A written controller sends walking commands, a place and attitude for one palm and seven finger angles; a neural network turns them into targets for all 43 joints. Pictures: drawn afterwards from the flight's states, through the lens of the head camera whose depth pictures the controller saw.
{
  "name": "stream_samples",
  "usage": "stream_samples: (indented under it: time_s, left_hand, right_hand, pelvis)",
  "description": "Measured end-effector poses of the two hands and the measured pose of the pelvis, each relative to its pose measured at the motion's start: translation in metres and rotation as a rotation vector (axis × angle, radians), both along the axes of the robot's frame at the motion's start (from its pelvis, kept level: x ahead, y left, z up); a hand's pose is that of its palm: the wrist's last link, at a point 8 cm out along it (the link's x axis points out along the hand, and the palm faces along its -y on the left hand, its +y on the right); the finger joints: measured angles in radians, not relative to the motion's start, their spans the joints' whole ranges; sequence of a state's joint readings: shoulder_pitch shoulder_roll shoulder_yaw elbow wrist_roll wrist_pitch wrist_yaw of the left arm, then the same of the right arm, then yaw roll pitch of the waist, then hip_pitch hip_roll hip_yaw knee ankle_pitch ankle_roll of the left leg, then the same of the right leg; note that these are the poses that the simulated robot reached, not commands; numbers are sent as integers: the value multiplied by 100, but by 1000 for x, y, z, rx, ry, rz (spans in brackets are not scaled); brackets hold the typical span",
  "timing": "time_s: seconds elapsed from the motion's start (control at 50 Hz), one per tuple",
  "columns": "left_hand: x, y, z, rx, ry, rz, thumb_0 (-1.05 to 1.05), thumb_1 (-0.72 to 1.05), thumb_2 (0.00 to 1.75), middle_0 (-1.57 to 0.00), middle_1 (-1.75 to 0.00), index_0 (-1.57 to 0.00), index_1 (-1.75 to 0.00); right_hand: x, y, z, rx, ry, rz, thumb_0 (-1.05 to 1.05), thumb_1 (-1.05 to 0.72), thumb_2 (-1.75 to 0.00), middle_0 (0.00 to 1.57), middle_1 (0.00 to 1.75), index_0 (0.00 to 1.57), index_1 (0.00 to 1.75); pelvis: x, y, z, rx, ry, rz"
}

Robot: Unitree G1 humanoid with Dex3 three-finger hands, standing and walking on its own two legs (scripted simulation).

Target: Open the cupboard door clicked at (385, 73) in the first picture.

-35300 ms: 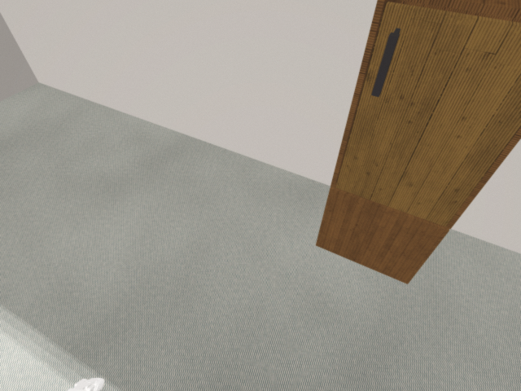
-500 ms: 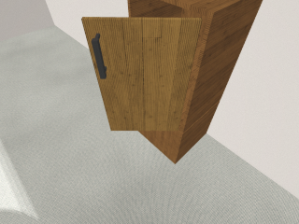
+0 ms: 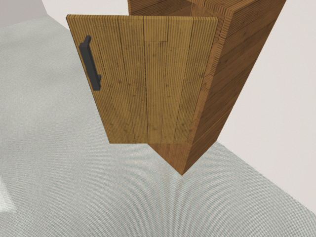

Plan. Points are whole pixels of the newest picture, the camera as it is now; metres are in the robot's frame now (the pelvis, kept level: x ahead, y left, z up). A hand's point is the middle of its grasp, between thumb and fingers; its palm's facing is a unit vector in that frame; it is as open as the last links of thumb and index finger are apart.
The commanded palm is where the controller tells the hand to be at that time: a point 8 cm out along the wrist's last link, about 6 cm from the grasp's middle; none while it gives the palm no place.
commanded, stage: come to a stop and stand still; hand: left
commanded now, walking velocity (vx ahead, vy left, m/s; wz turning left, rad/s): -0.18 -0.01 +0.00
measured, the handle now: (92, 64) +0.52 +0.22 +0.14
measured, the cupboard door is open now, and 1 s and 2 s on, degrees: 46 46 46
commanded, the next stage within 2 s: look again from close up in 1.80 s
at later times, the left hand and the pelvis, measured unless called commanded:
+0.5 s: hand out of the picture +0.04 +0.23 -0.16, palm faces +0.00 -0.97 -0.26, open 7.4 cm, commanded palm none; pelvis -0.01 +0.03 +0.00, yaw -1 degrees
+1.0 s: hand out of the picture +0.01 +0.24 -0.14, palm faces -0.04 -0.94 -0.34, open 7.4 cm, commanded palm none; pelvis -0.05 +0.01 +0.01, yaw +0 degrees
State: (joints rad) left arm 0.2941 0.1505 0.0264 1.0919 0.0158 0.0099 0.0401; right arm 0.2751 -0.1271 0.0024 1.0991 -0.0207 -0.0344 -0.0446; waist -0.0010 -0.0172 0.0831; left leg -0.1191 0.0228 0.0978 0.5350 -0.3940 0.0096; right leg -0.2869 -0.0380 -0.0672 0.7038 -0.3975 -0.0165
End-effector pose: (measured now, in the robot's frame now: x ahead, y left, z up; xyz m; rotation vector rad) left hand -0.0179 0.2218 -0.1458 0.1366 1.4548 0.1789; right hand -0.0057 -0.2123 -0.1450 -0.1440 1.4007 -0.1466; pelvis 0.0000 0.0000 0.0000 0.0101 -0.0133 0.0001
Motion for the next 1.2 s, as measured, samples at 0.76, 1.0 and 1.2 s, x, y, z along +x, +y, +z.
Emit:
stream_samples:
  time_s: [0.76,1.0,1.2]
  left_hand:
    - [31,77,42,150,-250,-114,1,91,90,-20,-30,-20,-30]
    - [22,66,44,143,-221,-139,1,91,90,-21,-30,-20,-30]
    - [29,53,40,126,-202,-140,1,91,90,-21,-30,-20,-30]
  right_hand:
    - [31,-14,13,-36,-267,40,1,-90,-90,20,30,20,30]
    - [-16,-62,21,-108,-145,25,1,-90,-90,20,30,20,30]
    - [-25,-78,25,-124,-87,24,1,-90,-90,20,30,20,30]
  pelvis:
    - [-38,28,5,3,-33,-15]
    - [-49,12,11,6,-27,-6]
    - [-45,0,13,2,-24,1]
